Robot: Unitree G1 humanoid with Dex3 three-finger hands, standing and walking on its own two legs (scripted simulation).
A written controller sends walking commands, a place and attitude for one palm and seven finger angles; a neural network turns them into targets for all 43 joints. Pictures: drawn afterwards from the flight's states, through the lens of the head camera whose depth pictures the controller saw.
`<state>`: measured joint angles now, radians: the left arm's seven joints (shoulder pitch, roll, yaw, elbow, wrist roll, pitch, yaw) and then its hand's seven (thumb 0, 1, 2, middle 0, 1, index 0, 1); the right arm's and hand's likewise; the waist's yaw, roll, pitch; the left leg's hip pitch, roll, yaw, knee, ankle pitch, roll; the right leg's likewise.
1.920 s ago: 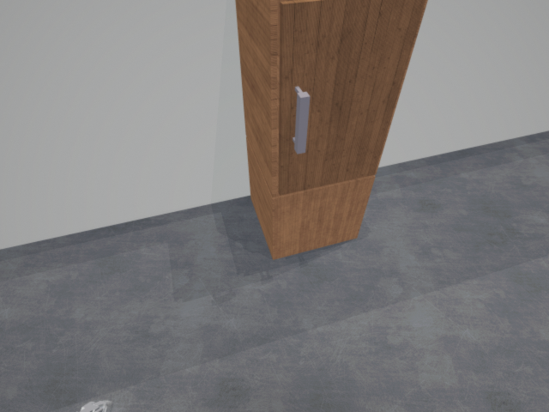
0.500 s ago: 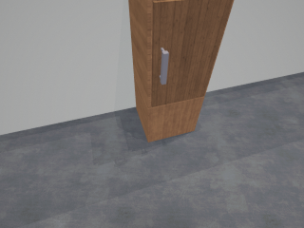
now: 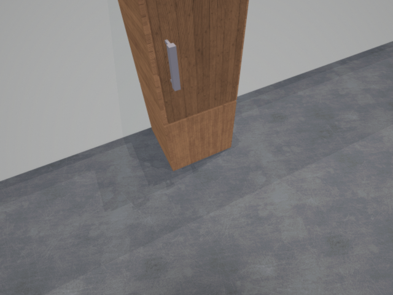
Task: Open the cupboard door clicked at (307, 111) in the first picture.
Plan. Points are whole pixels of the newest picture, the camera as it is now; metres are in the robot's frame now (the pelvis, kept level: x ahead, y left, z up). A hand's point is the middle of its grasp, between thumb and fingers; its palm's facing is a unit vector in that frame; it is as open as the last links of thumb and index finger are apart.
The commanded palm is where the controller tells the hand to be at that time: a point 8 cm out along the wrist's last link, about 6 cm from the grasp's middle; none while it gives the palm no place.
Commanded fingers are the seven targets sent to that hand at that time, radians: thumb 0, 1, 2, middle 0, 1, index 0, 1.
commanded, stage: walk to a spot facing it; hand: left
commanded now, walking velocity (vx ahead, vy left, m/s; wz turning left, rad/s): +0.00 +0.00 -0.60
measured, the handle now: (171, 65) +0.85 +0.17 -0.02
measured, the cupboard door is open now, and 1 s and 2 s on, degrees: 0 0 0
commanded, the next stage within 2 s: none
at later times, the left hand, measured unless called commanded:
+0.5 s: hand out of the picture +0.09 +0.24 -0.15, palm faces -0.19 -0.95 -0.24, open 7.4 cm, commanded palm none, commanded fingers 0.00 0.90 0.90 -0.20 -0.30 -0.20 -0.30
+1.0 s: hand (162, 280) +0.17 +0.11 -0.13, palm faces -0.58 -0.78 -0.24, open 7.4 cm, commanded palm none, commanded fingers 0.00 0.90 0.90 -0.20 -0.30 -0.20 -0.30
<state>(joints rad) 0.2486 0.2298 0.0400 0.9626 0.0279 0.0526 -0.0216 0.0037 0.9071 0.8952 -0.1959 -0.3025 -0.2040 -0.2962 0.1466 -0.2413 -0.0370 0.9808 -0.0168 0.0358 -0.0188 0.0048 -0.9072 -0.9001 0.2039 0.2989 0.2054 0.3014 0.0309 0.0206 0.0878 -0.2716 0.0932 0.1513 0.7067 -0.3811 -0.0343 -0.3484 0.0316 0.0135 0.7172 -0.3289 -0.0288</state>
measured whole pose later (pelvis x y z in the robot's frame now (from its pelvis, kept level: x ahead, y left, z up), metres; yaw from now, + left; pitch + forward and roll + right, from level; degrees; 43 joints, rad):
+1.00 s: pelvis -0.04 +0.02 +0.01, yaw -35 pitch +0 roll -1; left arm 0.13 0.20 0.05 0.88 0.02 0.02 -0.01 0.00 0.91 0.90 -0.20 -0.30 -0.20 -0.30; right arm 0.27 -0.27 -0.06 0.97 -0.03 0.06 -0.01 0.01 -0.91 -0.90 0.20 0.30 0.20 0.30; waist -0.04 0.05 0.09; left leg -0.45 0.14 0.08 1.09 -0.46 -0.07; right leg -0.27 0.01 -0.04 0.57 -0.31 -0.02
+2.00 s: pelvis +0.16 -0.21 +0.01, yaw -70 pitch -1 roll -1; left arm 0.13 0.19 0.06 0.95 0.01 -0.04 -0.02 0.00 0.91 0.90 -0.19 -0.30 -0.20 -0.30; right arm 0.37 -0.15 -0.05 1.04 -0.02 -0.02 -0.02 0.01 -0.91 -0.90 0.20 0.30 0.20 0.30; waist -0.05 -0.01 0.09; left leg -0.44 0.18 0.08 1.34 -0.37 -0.05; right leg -0.34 0.05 -0.14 0.60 -0.25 -0.10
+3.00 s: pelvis +0.27 -0.48 +0.01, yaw -94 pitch -1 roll +0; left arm 0.08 0.16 0.03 0.94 0.02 0.00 0.02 0.00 0.91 0.90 -0.19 -0.30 -0.20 -0.30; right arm 0.30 -0.19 -0.04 1.01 -0.02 0.04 -0.03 0.01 -0.92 -0.90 0.20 0.30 0.20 0.30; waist -0.07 0.05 0.06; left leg -0.44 0.12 0.07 1.04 -0.44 -0.06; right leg -0.29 -0.03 -0.14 0.57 -0.27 -0.05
